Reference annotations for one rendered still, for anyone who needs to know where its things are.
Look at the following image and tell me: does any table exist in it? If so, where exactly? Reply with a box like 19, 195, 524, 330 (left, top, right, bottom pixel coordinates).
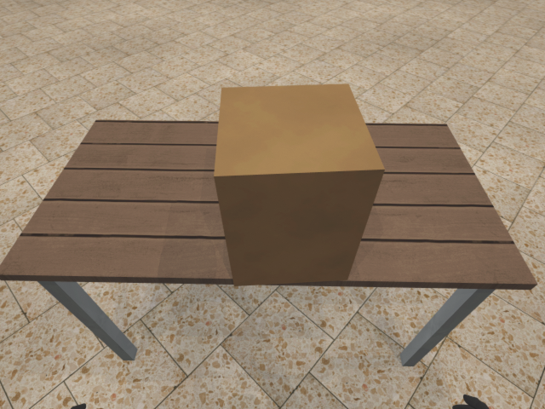
0, 120, 538, 366

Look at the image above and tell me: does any carton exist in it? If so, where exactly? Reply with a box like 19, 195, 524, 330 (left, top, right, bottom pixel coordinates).
214, 84, 385, 286

